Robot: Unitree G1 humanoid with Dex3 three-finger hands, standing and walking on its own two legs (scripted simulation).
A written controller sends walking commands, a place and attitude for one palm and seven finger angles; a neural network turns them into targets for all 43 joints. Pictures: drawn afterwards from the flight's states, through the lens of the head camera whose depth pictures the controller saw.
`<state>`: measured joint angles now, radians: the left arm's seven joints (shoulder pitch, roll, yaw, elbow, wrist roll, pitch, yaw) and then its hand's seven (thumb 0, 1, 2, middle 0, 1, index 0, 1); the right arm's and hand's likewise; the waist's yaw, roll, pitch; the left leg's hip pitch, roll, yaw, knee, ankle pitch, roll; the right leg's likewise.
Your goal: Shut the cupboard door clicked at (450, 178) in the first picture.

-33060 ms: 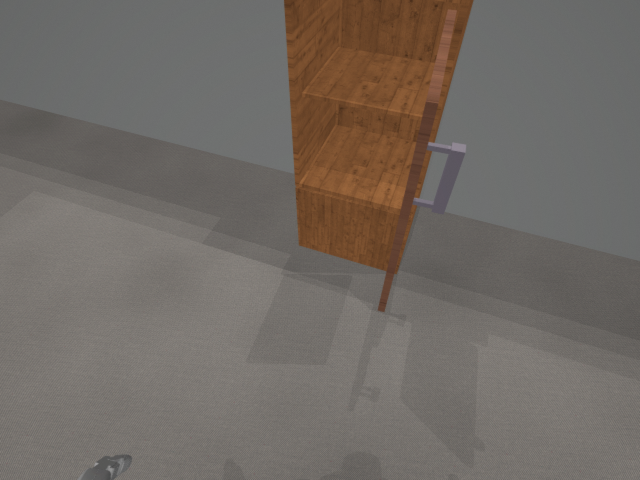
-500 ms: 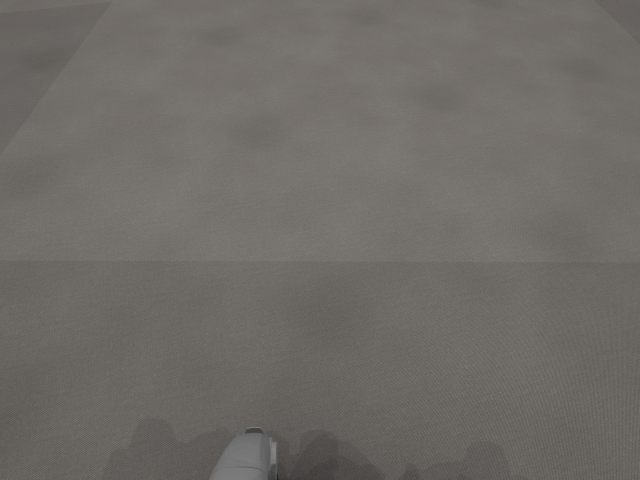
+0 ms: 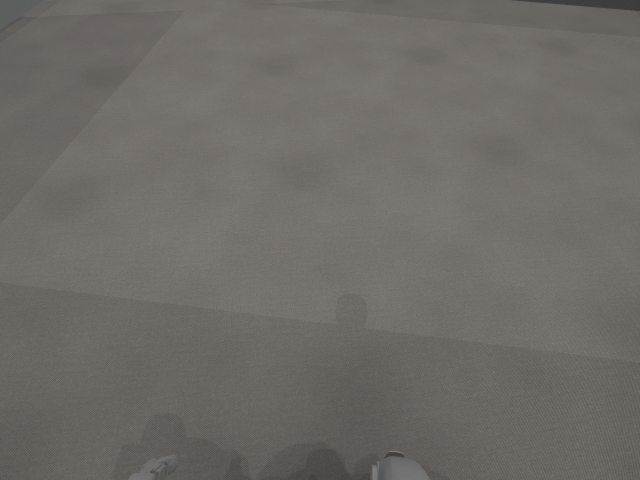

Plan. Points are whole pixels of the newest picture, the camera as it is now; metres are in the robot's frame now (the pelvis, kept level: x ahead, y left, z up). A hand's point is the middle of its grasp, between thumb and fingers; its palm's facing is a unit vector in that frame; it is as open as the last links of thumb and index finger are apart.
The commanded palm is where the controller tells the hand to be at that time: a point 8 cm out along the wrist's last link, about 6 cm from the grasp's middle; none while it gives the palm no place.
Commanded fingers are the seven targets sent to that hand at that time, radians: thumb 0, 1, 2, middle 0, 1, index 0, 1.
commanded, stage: turn to face it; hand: left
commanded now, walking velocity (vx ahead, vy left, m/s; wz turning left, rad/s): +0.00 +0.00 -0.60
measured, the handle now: out of the picture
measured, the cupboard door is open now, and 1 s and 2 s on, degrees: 58 58 58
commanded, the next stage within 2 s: none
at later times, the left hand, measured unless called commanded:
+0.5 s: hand (213, 430) +0.22 +0.17 -0.18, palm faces -0.15 -0.97 -0.20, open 7.3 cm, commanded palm none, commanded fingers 0.00 0.90 0.90 -0.20 -0.30 -0.20 -0.30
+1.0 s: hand (279, 338) +0.36 +0.08 -0.16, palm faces -0.52 -0.81 -0.28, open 7.4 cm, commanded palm none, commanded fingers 0.00 0.90 0.90 -0.20 -0.30 -0.20 -0.30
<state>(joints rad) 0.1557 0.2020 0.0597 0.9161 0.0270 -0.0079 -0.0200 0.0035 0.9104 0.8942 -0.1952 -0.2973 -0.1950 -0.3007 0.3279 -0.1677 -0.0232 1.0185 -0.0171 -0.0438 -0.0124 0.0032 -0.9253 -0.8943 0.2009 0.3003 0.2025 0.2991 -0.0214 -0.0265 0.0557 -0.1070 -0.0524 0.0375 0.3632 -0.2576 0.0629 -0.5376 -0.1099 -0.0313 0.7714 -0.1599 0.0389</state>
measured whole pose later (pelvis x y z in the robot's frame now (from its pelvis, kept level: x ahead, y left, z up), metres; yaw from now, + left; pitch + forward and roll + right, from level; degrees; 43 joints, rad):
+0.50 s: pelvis +0.13 -0.01 -0.01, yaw -14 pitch +1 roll -1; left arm 0.25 0.20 0.09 0.94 0.02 0.04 0.00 0.00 0.91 0.89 -0.20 -0.30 -0.20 -0.30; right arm 0.14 -0.18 -0.03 0.90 -0.01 0.00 -0.02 0.00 -0.91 -0.89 0.20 0.30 0.20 0.30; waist 0.02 -0.02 0.04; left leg -0.33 0.03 -0.01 0.58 -0.32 -0.05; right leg -0.33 0.08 0.10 0.52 -0.21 -0.02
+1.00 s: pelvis +0.14 -0.03 -0.02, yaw -33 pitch +0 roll -1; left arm 0.14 0.23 0.06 0.86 0.02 0.02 -0.02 0.00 0.91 0.89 -0.20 -0.30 -0.20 -0.30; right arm 0.23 -0.29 -0.06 0.93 -0.01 0.06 -0.03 0.01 -0.91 -0.89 0.20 0.30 0.20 0.30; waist -0.02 0.06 0.10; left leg -0.40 0.12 0.09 1.02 -0.54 -0.07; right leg -0.29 0.00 -0.05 0.62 -0.33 -0.03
